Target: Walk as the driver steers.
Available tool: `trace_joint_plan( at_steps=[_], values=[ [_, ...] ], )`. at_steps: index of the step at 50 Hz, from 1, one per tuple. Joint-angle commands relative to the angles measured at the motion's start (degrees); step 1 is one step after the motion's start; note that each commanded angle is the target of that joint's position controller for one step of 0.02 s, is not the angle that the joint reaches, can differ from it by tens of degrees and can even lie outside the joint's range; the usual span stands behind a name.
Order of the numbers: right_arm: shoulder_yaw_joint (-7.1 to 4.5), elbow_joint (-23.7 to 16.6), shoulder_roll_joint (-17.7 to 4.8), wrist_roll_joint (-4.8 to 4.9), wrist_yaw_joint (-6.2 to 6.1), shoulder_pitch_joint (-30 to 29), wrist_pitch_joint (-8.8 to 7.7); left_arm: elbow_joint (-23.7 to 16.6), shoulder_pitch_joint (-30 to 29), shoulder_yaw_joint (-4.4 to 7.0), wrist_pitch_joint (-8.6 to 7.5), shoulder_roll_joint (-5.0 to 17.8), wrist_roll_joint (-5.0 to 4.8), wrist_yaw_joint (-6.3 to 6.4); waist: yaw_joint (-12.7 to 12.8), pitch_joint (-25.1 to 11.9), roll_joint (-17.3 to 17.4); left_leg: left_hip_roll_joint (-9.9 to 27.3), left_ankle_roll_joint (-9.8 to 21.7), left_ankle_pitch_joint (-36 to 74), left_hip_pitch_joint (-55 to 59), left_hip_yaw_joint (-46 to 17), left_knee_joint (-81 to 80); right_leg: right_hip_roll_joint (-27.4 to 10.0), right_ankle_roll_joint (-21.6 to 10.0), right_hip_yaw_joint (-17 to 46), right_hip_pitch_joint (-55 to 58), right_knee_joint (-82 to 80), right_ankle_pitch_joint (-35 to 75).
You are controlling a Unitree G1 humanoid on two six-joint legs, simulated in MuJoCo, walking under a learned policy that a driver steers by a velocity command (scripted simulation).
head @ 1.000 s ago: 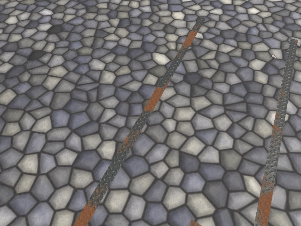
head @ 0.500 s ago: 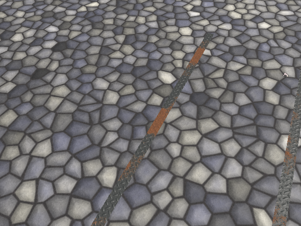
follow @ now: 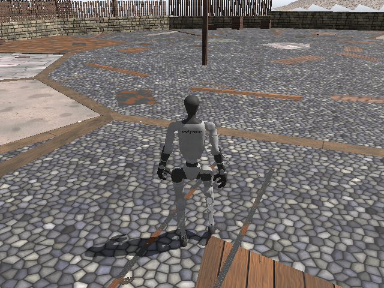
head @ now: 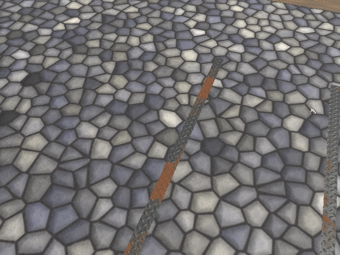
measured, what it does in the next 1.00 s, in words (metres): walks ahead: right foot, then left foot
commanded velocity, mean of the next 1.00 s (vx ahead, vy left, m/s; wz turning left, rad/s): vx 0.50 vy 0.00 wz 0.00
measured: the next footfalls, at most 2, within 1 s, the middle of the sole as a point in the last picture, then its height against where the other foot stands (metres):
right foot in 0.30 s outside the picture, level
left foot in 0.86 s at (153, 223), level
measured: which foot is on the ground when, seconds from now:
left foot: down 0.00-0.32, up 0.34-0.84, down 0.86-1.00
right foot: up 0.00-0.28, down 0.30-0.88, up 0.90-1.00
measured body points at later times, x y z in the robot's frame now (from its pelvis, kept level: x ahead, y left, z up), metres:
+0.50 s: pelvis +0.27 -0.08 +0.00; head +0.29 -0.10 +0.45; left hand +0.33 +0.18 -0.12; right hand +0.36 -0.35 -0.14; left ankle +0.27 +0.08 -0.66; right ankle +0.30 -0.16 -0.74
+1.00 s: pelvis +0.55 -0.01 -0.01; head +0.58 +0.00 +0.44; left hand +0.57 +0.25 -0.16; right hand +0.67 -0.27 -0.13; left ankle +0.61 +0.07 -0.74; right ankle +0.44 -0.16 -0.65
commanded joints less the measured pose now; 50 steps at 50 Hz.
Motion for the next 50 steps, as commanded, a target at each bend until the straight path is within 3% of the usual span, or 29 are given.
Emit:
trace_joint_plan(
  at_steps=[1,6,9,11,13,14,15,16,17,18,19,20,21,22,24,26,32,38,41,42,43,44,45,46,47,48,49,50],
  values=[
    [-1.18,-3.1,-7.53,0.07,-1.16,-2.15,-0.96,-2.46,1.87,0.74,0.26,2.53,0.69,0.39,2.64,3.11,4.56,16.08,9.75,3.95,-5.49,-12.17,-11.67,-2.38,1.59,0.07,-1.8,-7.97,8.78],
    [-1.53,-1.79,-9.45,1.13,-2.06,3.48,-0.08,-5.3,-9.02,0.28,-0.43,1.62,0.01,-0.58,-1.35,3.33,4.73,15.52,7.05,4.34,0.89,-9.22,-10.5,0.71,2.2,-2.5,0.18,-26.58,17.49],
    [-1.68,-0.54,-9.62,1.47,-2.11,6.2,0.64,-7.06,-13.55,0.08,-0.71,1.94,-0.49,-1.65,-2.82,4.57,5.18,17.62,6.77,3.37,6.39,-9.74,-8.09,1.62,1.72,-2.65,-0.25,-31.64,14.78],
    [-1.94,-0.13,-9.94,1.49,-2.25,6.62,1.22,-8.06,-14.56,0.2,-1.16,2.73,-0.58,-2.42,-2.43,4.73,5.54,19.4,6.14,4.1,9.89,-10.55,-5.63,2.15,0.31,-2.6,0.33,-34.15,10.59],
    [-2.28,-0.3,-10.82,1.53,-2.36,5.26,1.82,-7.67,-10.99,0.86,-1.66,4.33,-0.54,-2.81,0.23,2.88,6.64,19.99,5.02,11.23,11.24,-10.65,-1.15,3.84,-1.4,-3.92,6.64,-36.42,6.54],
    [-2.13,-0.67,-10.61,1.36,-2.36,3.94,2.12,-6.04,-5.11,1.88,-1.81,6.02,-0.42,-2.71,3.62,-0.44,6.57,17.96,3.82,20.9,10.54,-8.77,5.82,5.79,-2.67,-5.54,14.86,-37.73,5.79],
    [-1.39,-1.38,-8.72,0.7,-2.32,3.41,2.24,-2.86,5.81,3.5,-1.94,9.43,-0.31,-2.32,7.99,-7.46,4.88,14.37,2.05,23.94,5.12,-5.77,19.11,4.46,-4.97,-3.73,29.79,-36.86,7.0],
    [0.32,-3.0,-3.6,0.05,-2.01,7.56,1.43,-1.25,15.43,5.07,-1.76,16.0,0.89,-2.0,8.65,-17.41,-6.32,7.22,-1.84,6.73,-15.22,-1.21,42.37,-10.28,-12.41,17.16,53.18,-37.5,4.85],
    [1.15,-2.28,-1.32,0.99,-1.65,9.86,-0.11,-0.35,17.6,4.62,-1.42,14.38,0.65,-2.33,7.93,-22.52,-15.14,1.43,-2.94,-23.79,-29.31,-6.53,55.42,-16.67,-17.52,38.49,61.49,-46.88,-2.3],
    [-0.49,-3.04,-8.05,2.35,-1.42,5.53,-1.2,-1.05,13.73,3.18,-1.58,9.91,0.35,-2.41,7.81,-15.74,-9.53,5.34,-1.59,-22.07,-34.82,-10.9,60.9,-14.8,-14.57,33.92,55.98,-48.0,-4.36],
    [-0.87,-4.57,-9.46,2.91,-1.43,0.74,-1.6,-2.42,8.29,2.38,-1.48,7.53,0.32,-2.32,6.37,-9.84,-5.86,8.49,-0.79,-16.73,-35.27,-9.34,60.11,-12.75,-12.34,24.84,47.89,-48.6,-0.54],
    [-1.0,-4.91,-8.77,2.27,-1.76,-1.55,-1.38,-3.13,3.77,1.77,-1.42,5.94,0.53,-2.58,4.49,-5.81,-1.36,10.89,-1.09,-11.98,-32.76,-8.05,56.54,-10.17,-11.26,18.38,39.62,-50.73,4.59],
    [-1.45,-4.93,-8.24,1.49,-2.07,-1.83,-0.65,-3.36,1.61,1.3,-1.55,4.36,0.79,-2.8,2.73,-3.66,-1.27,12.71,-1.32,-8.99,-29.73,-8.11,52.7,-7.81,-10.22,13.91,34.35,-52.73,7.31],
    [-1.43,-4.68,-6.87,1.33,-2.1,-0.74,0.21,-2.9,1.17,1.09,-1.58,3.63,1.05,-3.04,1.45,-2.75,-2.09,13.38,-1.64,-7.23,-26.72,-7.94,50.8,-6.36,-9.84,11.22,30.99,-54.49,8.54],
    [-1.37,-4.38,-5.0,1.21,-2.24,0.36,1.38,-1.43,3.12,1.36,-1.86,4.47,0.99,-3.0,0.41,-1.56,-1.78,13.47,-2.43,-5.19,-25.79,-7.06,48.39,-5.27,-10.64,7.58,28.49,-56.36,13.62],
    [-1.64,-5.73,-5.26,0.85,-2.42,-3.07,1.77,-0.3,5.13,1.82,-1.87,6.08,1.05,-2.42,0.66,0.04,-0.74,13.76,-3.33,-1.0,-29.54,-6.93,43.78,-5.3,-11.06,5.51,29.14,-57.43,17.36],
    [-1.37,-9.47,-3.82,0.83,-1.76,-15.77,1.27,1.88,10.02,1.85,-0.91,7.08,0.45,-0.92,3.97,2.7,-1.02,11.97,-4.12,13.12,-30.48,-4.88,24.05,-3.54,-8.95,0.57,31.72,-59.1,15.33],
    [-0.99,-12.78,-4.16,1.52,-0.05,-24.1,0.47,4.92,14.5,2.35,0.32,7.77,-0.16,-0.38,5.85,5.63,-1.22,10.41,-2.39,9.42,-31.86,-4.36,15.16,-7.24,-8.43,0.78,41.37,-55.79,15.27],
    [-1.73,-12.59,-6.1,1.55,0.59,-20.8,-0.11,4.91,12.62,2.9,1.04,8.98,-0.26,-0.09,2.93,3.0,-2.64,8.05,-0.24,3.47,-23.67,-2.45,13.02,-7.99,-7.01,0.34,43.45,-50.15,27.1],
    [-2.62,-11.16,-7.58,1.44,0.44,-15.64,-0.18,4.63,11.29,2.94,1.33,9.25,-0.19,-0.08,-0.08,-0.26,-3.23,5.92,0.84,2.94,-15.59,-0.59,12.34,-6.64,-6.1,-0.99,42.6,-44.27,36.72],
    [-4.12,-7.94,-10.27,1.39,0.06,-5.65,-0.13,4.2,10.51,2.45,1.59,8.03,0.13,-0.11,-4.48,-6.08,-2.26,5.04,2.51,4.1,-1.95,-0.22,12.4,-3.42,-4.51,-3.22,38.33,-32.91,40.07],
    [-5.38,-5.77,-14.91,0.68,-0.57,5.21,0.04,2.73,11.18,1.51,1.5,6.24,1.15,-0.12,-7.44,-14.83,5.0,16.32,6.36,4.76,16.6,-13.53,13.31,0.58,-2.38,-5.88,25.02,-13.76,22.65],
    [-5.69,-4.63,-17.41,0.47,-0.17,7.81,0.28,3.13,18.76,-0.71,0.12,-2.09,0.72,-0.95,-2.97,-21.92,20.18,28.11,15.18,-6.92,34.06,-41.22,5.54,11.39,0.85,-2.86,2.62,4.97,-18.49],
    [-4.2,-5.06,-12.04,0.92,-0.12,6.44,0.13,3.55,14.82,0.63,-1.28,4.1,-0.68,-1.16,-4.91,-19.54,13.83,26.6,12.71,-11.98,31.72,-43.92,1.43,8.68,-0.5,4.76,-3.42,11.64,-21.21],
    [-3.54,-6.0,-9.9,1.09,-0.3,1.23,-0.04,1.5,9.2,1.5,-2.06,7.2,-1.9,-1.26,-3.84,-11.47,11.21,25.11,10.08,-9.19,23.87,-35.22,0.43,5.75,-1.47,3.27,-6.65,11.98,-16.08],
    [-3.0,-7.17,-8.65,0.86,-0.25,-4.05,-0.11,0.75,6.13,1.58,-2.16,7.27,-1.67,-0.78,-1.72,-7.11,5.82,23.21,8.77,-2.85,14.71,-28.37,-1.11,2.48,-1.45,1.52,-4.12,9.31,-10.21],
    [-2.62,-7.46,-7.16,0.31,-0.04,-6.73,-0.24,0.53,4.76,2.02,-1.81,6.79,-0.7,-0.37,-0.08,-4.1,4.5,21.28,8.27,1.75,7.52,-23.69,-2.85,0.69,-1.2,1.05,-1.46,6.15,-6.93],
    [-2.16,-7.16,-5.74,-0.26,0.11,-7.56,-0.42,0.73,6.15,2.2,-1.0,5.71,-0.41,-0.27,1.86,-3.58,5.81,19.49,7.64,3.58,3.44,-20.26,-4.58,-0.83,-1.25,1.5,2.31,4.02,-4.81]
  ],
)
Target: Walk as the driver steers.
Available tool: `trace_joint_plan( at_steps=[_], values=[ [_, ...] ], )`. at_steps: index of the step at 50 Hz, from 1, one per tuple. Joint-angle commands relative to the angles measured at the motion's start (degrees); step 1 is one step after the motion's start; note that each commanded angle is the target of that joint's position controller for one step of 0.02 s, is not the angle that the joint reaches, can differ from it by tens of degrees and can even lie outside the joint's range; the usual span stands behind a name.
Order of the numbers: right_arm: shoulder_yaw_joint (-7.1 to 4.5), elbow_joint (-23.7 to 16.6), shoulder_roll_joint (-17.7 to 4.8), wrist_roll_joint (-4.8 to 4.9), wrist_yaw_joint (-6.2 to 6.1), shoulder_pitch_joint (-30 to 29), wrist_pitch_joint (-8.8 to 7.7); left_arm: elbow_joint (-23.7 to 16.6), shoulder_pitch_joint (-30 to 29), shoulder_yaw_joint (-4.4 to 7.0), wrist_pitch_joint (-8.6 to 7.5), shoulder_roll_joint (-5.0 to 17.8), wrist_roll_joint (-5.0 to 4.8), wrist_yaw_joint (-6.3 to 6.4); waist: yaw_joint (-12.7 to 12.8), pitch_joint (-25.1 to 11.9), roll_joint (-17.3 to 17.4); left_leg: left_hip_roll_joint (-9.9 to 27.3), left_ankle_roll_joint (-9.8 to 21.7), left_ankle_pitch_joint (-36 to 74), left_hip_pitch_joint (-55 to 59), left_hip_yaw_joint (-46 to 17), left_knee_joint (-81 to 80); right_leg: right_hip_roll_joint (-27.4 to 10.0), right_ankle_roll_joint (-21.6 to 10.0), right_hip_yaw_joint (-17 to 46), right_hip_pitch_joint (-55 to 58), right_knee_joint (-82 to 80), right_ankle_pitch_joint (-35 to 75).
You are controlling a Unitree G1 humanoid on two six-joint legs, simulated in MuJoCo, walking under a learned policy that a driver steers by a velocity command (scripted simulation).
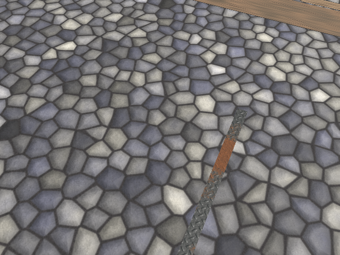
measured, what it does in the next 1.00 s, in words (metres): walks ahead, turning right: right foot, then left foot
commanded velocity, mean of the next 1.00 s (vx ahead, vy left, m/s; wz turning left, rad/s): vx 0.50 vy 0.00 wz -0.39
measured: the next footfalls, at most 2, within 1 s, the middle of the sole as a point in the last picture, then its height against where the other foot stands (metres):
right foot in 0.46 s outside the picture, level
left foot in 0.96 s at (184, 192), level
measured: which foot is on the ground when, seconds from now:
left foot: down 0.00-0.48, up 0.50-0.94, down 0.96-1.00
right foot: up 0.00-0.44, down 0.46-0.96, up 0.98-1.00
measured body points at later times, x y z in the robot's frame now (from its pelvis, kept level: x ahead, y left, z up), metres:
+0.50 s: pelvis +0.27 -0.06 -0.02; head +0.31 -0.07 +0.43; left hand +0.49 +0.16 -0.12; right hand +0.24 -0.33 -0.16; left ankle +0.09 +0.09 -0.69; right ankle +0.37 -0.15 -0.74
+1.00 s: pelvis +0.56 -0.09 -0.01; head +0.59 -0.10 +0.44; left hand +0.71 +0.16 -0.13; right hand +0.66 -0.41 -0.08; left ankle +0.70 -0.03 -0.74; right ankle +0.38 -0.15 -0.70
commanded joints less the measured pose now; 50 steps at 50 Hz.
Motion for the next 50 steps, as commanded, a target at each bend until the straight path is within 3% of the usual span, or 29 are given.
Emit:
trace_joint_plan(
  at_steps=[1,3,6,11,17,19,20,21,22,23,24,25,26,27,28,29,31,33,36,39,42,44,46,47,48,49,50],
  values=[
    [-0.68,-1.31,-4.16,-0.75,0.18,2.05,-0.8,-3.48,1.3,1.61,0.05,4.15,0.25,0.52,0.53,-4.59,5.73,15.01,9.29,5.37,12.21,-18.28,-17.12,-6.32,-0.4,2.72,-11.31,-0.39,6.21],
    [-0.99,-0.11,-5.6,-0.47,-0.24,3.92,-1.01,-3.74,0.81,1.67,1.04,3.14,0.41,0.71,1.07,-2.68,5.44,14.45,10.05,8.0,9.95,-15.05,-19.29,-6.86,0.45,1.91,-12.2,-3.72,8.16],
    [-1.38,1.13,-7.39,-0.39,-1.39,6.99,-0.69,-6.02,-5.78,1.99,1.35,3.64,1.1,0.87,-0.18,-0.38,3.98,14.51,10.06,10.75,11.84,-12.87,-20.82,-7.25,2.13,1.59,-18.49,-12.02,15.86],
    [-1.31,2.47,-7.88,-0.42,-2.42,9.76,-0.32,-7.9,-13.2,1.35,1.07,2.09,0.4,-0.34,-2.67,1.02,4.6,13.04,6.84,10.97,15.1,-5.06,-21.85,-5.16,1.65,-0.06,-18.17,-25.9,28.29],
    [-1.65,4.77,-8.3,-0.13,-2.75,13.28,0.89,-12.14,-21.06,0.59,0.99,1.67,-0.05,-2.45,-5.11,3.96,3.85,17.0,5.76,15.29,26.68,-0.5,-18.5,-2.97,-0.54,-1.25,-21.88,-33.07,23.67],
    [-1.99,4.44,-9.23,0.13,-3.05,11.92,1.57,-13.32,-20.97,0.72,0.9,2.25,0.01,-3.33,-3.97,3.38,4.78,17.89,4.71,24.44,28.77,1.13,-14.54,-1.71,-1.93,-3.4,-19.47,-34.01,18.53],
    [-2.24,3.89,-10.17,0.22,-3.28,10.7,1.86,-13.57,-19.48,1.14,0.93,3.16,0.11,-3.61,-2.68,1.75,5.87,17.82,4.01,34.53,28.93,2.26,-10.94,0.0,-2.88,-5.39,-15.47,-33.93,15.7],
    [-2.5,3.37,-11.06,0.28,-3.57,9.84,2.25,-13.25,-16.07,1.9,1.07,4.54,0.24,-3.71,-0.59,-1.06,7.1,17.49,3.23,45.0,28.78,3.37,-5.22,2.25,-3.94,-7.41,-9.66,-33.51,13.29],
    [-2.5,2.76,-11.26,0.28,-3.86,8.57,2.8,-11.46,-8.2,3.25,1.18,6.64,0.22,-3.67,3.77,-5.27,6.64,15.85,1.8,50.49,26.4,5.32,5.18,4.9,-5.48,-8.76,0.79,-35.79,14.61],
    [-2.13,1.65,-10.75,0.05,-4.14,8.51,2.75,-9.19,1.61,5.24,1.4,10.8,0.21,-2.97,7.87,-10.55,3.84,13.4,-0.35,42.28,15.84,6.04,19.9,2.96,-8.17,-2.67,17.36,-37.3,16.55],
    [0.12,-0.88,-4.18,-1.32,-3.11,12.97,1.18,-8.7,7.18,6.85,1.6,17.43,0.25,-2.16,5.54,-17.66,-9.82,3.97,-4.25,5.74,-10.11,5.28,43.31,-12.17,-18.11,25.89,40.53,-39.58,10.99],
    [0.55,-1.11,-4.26,-0.57,-2.1,11.75,-1.46,-9.11,7.71,5.56,1.34,14.77,0.37,-2.14,5.33,-23.81,-9.79,-1.46,-3.86,-23.53,-20.52,-6.51,52.66,-18.22,-21.68,46.01,46.9,-49.7,8.19],
    [-0.69,-2.92,-8.3,1.65,-1.44,5.78,-3.04,-9.28,6.06,4.56,1.14,11.17,0.84,-2.02,6.44,-17.59,-6.95,2.39,-2.18,-20.05,-25.89,-10.0,54.27,-15.71,-17.87,37.72,43.0,-50.27,9.12],
    [-0.6,-3.89,-8.42,2.03,-1.49,2.79,-3.67,-10.29,1.75,3.95,0.98,9.11,0.68,-1.95,4.81,-11.62,-2.84,5.08,-1.33,-14.73,-25.4,-9.0,50.33,-13.34,-15.64,29.05,34.06,-50.65,13.31],
    [-0.98,-3.7,-8.26,0.92,-1.96,1.78,-3.55,-11.48,-2.44,3.37,1.0,7.47,0.73,-2.06,2.32,-7.58,1.48,7.11,-1.58,-11.53,-22.11,-8.38,45.18,-11.0,-14.2,23.19,24.67,-51.81,18.15],
    [-1.59,-3.73,-8.56,0.19,-2.37,2.44,-2.75,-12.47,-4.95,2.82,0.94,6.03,1.16,-2.0,0.03,-5.84,1.11,8.69,-2.0,-9.69,-17.54,-8.45,41.16,-9.22,-13.37,19.55,18.07,-53.29,21.79],
    [-1.77,-4.31,-7.16,-0.44,-2.61,3.64,-1.06,-13.21,-5.78,2.85,0.88,6.5,1.08,-1.62,-1.85,-4.77,-0.52,9.02,-3.62,-8.26,-13.47,-7.88,36.43,-7.26,-13.68,16.87,11.47,-55.41,24.5],
    [-1.76,-5.55,-6.3,-1.03,-3.02,1.37,-0.2,-13.15,-4.04,3.35,0.67,8.48,0.84,-0.81,-1.72,-3.47,-1.06,8.22,-5.51,-3.77,-13.93,-6.88,30.45,-6.08,-13.77,14.17,8.42,-56.42,26.7],
    [-1.43,-7.98,-5.21,-1.01,-3.08,-5.78,-0.17,-12.65,-0.71,3.62,0.97,9.33,0.48,0.21,0.68,-1.91,-1.95,6.19,-6.68,6.82,-14.27,-6.79,17.03,-3.9,-11.61,12.31,7.56,-56.18,23.77],
    [-0.96,-9.91,-4.44,-0.32,-2.41,-11.38,-0.67,-12.15,1.49,3.68,1.36,9.44,0.22,0.55,2.95,-1.19,-3.68,3.64,-6.43,13.85,-10.76,-6.52,6.4,-3.0,-9.64,12.77,7.35,-55.34,18.26],
    [-1.12,-11.65,-5.89,0.22,-1.68,-14.25,-1.31,-11.37,3.55,3.74,1.78,9.27,-0.13,0.7,3.86,-1.04,-3.93,2.72,-5.84,13.13,-9.69,-7.9,1.98,-4.81,-9.2,16.77,11.35,-52.11,16.42],
    [-1.5,-12.13,-7.38,0.32,-1.15,-13.95,-2.0,-11.51,3.58,3.8,2.21,9.25,-0.06,1.06,3.13,-1.34,-4.42,2.39,-5.0,9.29,-8.16,-8.66,-0.39,-6.09,-8.71,20.18,14.57,-48.68,16.55],
    [-2.05,-11.31,-8.64,0.42,-1.06,-9.62,-2.67,-12.21,2.32,3.87,2.66,9.22,0.19,1.28,0.5,-2.53,-6.06,1.91,-3.37,5.26,-2.08,-7.77,-2.37,-5.9,-7.7,22.24,15.45,-44.53,19.45],
    [-2.83,-9.89,-10.1,-0.06,-1.35,-3.94,-2.94,-12.95,1.45,3.34,2.72,7.76,0.36,1.19,-2.3,-5.75,-5.67,2.58,-1.71,5.43,6.67,-7.5,-3.83,-3.13,-6.18,21.0,13.91,-39.05,22.34],
    [-3.68,-8.89,-12.97,-0.98,-1.78,4.72,-3.07,-14.22,0.57,2.18,2.48,4.8,1.02,0.84,-6.26,-13.02,-1.47,10.64,1.79,3.74,21.3,-14.37,-2.08,0.35,-4.12,16.66,7.23,-24.86,18.41],
    [-5.02,-7.44,-18.09,-1.71,-2.02,11.87,-2.27,-15.58,8.52,1.08,1.8,1.04,-0.19,0.76,-4.05,-21.19,15.79,24.35,11.2,-3.48,42.46,-38.29,-4.66,8.89,0.28,8.49,-13.15,-5.53,-4.47],
    [-4.22,-7.2,-14.09,-0.2,-1.65,11.9,-1.82,-15.1,9.94,1.47,1.56,5.67,-1.03,0.87,-4.04,-20.7,18.42,27.54,12.56,-15.63,43.13,-49.65,-8.58,4.98,0.85,8.91,-22.63,4.26,-12.53]
  ],
)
